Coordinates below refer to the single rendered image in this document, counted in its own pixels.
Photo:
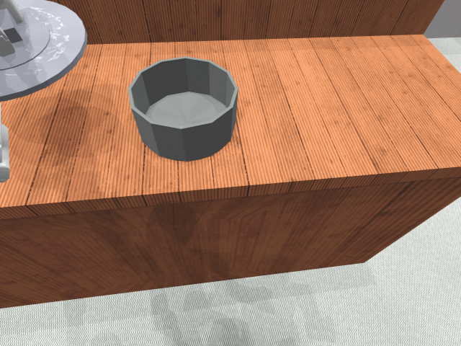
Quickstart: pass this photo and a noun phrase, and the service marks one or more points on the table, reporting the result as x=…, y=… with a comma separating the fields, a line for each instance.
x=347, y=137

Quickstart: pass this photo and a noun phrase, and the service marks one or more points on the robot left hand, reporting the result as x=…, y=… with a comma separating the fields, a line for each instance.
x=6, y=48

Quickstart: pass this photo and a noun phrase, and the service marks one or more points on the knob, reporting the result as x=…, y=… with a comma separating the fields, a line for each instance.
x=9, y=26

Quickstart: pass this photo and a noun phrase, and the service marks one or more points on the lid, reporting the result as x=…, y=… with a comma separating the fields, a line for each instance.
x=54, y=40

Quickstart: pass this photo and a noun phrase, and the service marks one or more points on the pot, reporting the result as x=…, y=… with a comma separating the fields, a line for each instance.
x=184, y=108

